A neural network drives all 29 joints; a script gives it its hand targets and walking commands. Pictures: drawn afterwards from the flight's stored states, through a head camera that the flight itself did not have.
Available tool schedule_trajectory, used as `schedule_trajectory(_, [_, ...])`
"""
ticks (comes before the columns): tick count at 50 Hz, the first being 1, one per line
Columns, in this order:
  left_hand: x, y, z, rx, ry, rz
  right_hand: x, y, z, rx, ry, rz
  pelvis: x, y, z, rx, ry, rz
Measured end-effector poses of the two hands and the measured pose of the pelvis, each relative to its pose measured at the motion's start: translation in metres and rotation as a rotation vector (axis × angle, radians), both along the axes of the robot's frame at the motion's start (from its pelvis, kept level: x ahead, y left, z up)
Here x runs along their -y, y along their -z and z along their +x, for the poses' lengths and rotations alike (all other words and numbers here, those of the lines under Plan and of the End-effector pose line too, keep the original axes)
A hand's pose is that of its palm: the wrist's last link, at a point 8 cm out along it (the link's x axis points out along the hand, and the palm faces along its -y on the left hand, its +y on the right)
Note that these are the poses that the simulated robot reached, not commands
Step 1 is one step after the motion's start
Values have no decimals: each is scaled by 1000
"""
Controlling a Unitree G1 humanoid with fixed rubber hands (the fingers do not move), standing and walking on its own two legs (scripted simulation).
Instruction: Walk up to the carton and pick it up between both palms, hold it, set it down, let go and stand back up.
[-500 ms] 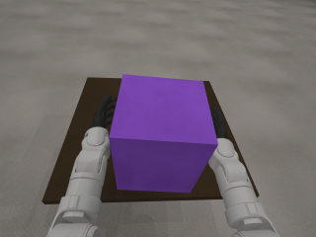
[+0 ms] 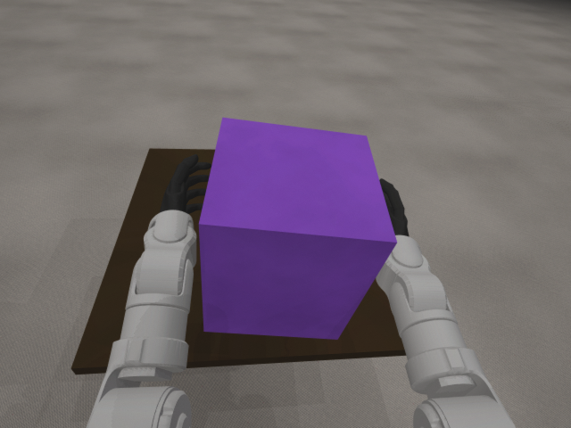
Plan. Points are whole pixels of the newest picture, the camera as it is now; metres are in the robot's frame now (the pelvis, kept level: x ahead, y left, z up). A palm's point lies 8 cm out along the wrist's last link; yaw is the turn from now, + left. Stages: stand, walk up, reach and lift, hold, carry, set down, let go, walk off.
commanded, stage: reach and lift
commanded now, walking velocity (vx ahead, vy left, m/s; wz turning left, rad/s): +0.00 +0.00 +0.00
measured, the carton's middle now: (283, 235) +0.37 -0.01 +0.10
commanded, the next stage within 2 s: hold in 0.90 s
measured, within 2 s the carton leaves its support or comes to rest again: neither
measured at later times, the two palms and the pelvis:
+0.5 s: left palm (177, 202) +0.37 +0.14 +0.16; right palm (393, 229) +0.35 -0.16 +0.14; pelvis +0.00 +0.00 +0.00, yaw +0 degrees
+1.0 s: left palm (174, 195) +0.37 +0.14 +0.18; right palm (395, 222) +0.35 -0.16 +0.15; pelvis +0.00 +0.00 +0.00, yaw +0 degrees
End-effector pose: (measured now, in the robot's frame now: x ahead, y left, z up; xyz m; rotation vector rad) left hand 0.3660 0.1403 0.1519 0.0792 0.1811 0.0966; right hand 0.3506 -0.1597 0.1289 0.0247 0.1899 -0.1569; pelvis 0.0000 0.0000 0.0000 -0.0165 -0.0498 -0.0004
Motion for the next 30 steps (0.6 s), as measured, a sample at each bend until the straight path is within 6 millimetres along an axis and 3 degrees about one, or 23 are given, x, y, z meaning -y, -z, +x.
schedule_trajectory(30, [1, -14, 4, 15, 12, 9, 1, -11, 3, 18, 8, -1, -1, 0, 2, 30, -3, -1])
